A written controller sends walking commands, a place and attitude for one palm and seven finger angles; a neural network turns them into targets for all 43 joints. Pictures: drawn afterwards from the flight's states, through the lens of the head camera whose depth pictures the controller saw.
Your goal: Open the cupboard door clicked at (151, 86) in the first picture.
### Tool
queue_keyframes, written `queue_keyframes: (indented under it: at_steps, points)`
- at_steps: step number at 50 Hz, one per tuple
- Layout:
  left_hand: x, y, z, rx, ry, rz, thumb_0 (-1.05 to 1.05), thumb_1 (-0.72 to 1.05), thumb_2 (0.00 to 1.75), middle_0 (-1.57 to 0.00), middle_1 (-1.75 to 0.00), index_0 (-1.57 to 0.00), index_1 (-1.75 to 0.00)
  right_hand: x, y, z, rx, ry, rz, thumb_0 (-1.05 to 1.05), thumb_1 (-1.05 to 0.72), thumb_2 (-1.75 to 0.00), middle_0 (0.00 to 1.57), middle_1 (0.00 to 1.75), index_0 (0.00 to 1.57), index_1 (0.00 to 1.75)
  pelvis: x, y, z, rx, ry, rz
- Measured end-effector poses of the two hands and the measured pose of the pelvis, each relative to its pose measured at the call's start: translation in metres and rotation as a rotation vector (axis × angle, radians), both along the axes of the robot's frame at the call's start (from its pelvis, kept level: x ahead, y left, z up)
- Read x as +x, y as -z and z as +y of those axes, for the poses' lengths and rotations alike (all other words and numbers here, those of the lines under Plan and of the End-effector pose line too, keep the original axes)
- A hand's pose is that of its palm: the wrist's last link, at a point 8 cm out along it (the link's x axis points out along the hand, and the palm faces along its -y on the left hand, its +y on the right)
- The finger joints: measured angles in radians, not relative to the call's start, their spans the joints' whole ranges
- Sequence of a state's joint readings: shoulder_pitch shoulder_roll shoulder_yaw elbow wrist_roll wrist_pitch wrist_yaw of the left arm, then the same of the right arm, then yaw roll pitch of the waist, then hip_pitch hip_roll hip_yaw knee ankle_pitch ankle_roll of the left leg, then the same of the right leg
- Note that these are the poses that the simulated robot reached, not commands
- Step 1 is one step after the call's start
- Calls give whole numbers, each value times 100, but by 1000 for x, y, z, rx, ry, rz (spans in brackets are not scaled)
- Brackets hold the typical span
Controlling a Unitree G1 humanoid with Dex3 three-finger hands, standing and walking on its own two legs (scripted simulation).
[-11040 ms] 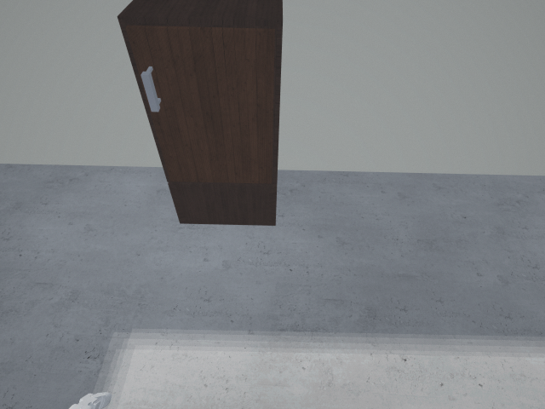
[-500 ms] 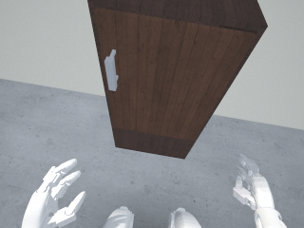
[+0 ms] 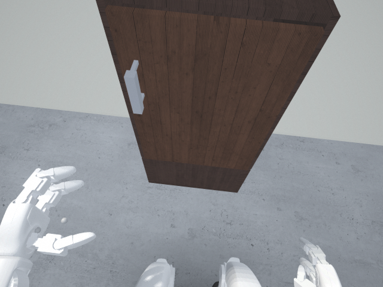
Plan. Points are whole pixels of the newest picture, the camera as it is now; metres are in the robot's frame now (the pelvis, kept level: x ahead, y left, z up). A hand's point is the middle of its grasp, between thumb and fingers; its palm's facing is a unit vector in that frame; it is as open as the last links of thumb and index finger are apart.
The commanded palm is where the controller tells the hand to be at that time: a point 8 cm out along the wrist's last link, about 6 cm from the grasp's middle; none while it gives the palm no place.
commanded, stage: raise the hand with hooked fingers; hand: left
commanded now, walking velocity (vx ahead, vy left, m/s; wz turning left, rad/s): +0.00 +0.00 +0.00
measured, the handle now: (136, 87) +0.55 +0.17 +0.05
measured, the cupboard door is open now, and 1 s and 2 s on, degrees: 0 0 0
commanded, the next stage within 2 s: move the hooked fingers beside the handle in 1.10 s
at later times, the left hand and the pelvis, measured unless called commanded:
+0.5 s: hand (49, 198) +0.26 +0.27 +0.05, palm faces -0.07 -1.00 -0.06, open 13.9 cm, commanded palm +0.25 +0.33 +0.07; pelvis -0.01 +0.02 +0.01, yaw +0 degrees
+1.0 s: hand (51, 181) +0.29 +0.28 +0.06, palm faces -0.04 -1.00 -0.05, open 14.0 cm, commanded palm +0.26 +0.32 +0.07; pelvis +0.00 +0.01 +0.01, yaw -1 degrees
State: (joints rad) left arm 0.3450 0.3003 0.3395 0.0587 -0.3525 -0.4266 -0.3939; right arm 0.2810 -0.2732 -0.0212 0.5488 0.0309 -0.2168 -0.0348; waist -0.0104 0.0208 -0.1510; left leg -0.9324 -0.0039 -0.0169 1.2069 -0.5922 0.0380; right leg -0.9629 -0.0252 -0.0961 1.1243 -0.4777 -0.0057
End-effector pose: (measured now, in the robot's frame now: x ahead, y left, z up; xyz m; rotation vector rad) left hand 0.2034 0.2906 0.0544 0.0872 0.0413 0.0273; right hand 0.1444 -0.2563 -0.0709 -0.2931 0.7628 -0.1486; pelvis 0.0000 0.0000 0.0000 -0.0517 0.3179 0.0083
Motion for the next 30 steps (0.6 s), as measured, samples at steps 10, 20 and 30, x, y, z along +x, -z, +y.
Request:
queue_keyframes:
  at_steps: [10, 20, 30]
  points:
    - [20, 1, 5, -28, 115, 3, 0, -30, 38, -29, -108, -29, -107, 13, -24, 11, -27, -22, -93, 1, -90, -90, 20, 30, 20, 30, -7, -5, 9, -9, 8, -28]
    - [28, 4, 41, -36, 41, 79, 0, -46, 31, -30, -118, -30, -118, 16, -22, 37, 26, -83, -78, 1, -90, -90, 20, 30, 20, 30, -9, -9, 15, -13, -5, -34]
    - [55, -23, 51, 2, 63, -41, -1, -50, 30, -30, -120, -30, -120, -1, -20, 30, 1, -56, -14, 1, -90, -90, 20, 30, 20, 30, -8, -13, 15, -11, 3, -39]
